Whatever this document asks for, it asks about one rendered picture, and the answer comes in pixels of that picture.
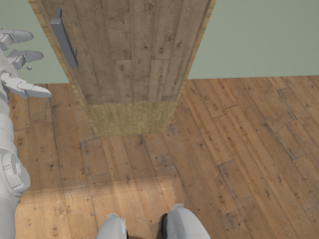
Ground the robot left upper arm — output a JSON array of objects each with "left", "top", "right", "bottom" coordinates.
[{"left": 0, "top": 152, "right": 31, "bottom": 239}]

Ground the robot right shin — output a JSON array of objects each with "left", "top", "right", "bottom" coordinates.
[{"left": 166, "top": 204, "right": 183, "bottom": 239}]

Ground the cupboard door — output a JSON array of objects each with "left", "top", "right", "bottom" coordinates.
[{"left": 35, "top": 0, "right": 211, "bottom": 106}]

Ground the left robot hand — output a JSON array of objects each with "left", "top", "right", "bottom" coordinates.
[{"left": 0, "top": 28, "right": 52, "bottom": 99}]

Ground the robot left shin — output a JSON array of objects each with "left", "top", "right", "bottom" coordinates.
[{"left": 107, "top": 213, "right": 119, "bottom": 219}]

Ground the handle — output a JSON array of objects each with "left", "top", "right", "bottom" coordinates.
[{"left": 50, "top": 7, "right": 79, "bottom": 69}]

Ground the robot shin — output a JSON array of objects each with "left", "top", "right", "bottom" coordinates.
[
  {"left": 166, "top": 204, "right": 183, "bottom": 239},
  {"left": 107, "top": 213, "right": 119, "bottom": 219}
]

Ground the robot left forearm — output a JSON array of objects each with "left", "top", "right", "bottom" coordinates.
[{"left": 0, "top": 88, "right": 18, "bottom": 156}]

